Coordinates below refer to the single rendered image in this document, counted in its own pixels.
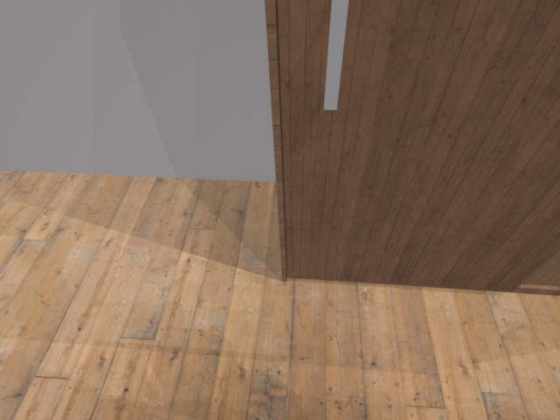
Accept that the wardrobe door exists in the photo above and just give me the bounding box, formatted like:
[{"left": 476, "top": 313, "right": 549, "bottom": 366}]
[
  {"left": 524, "top": 250, "right": 560, "bottom": 286},
  {"left": 277, "top": 0, "right": 560, "bottom": 291}
]

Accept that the handle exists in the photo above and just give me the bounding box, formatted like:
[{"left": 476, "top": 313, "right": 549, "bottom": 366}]
[{"left": 324, "top": 0, "right": 349, "bottom": 110}]

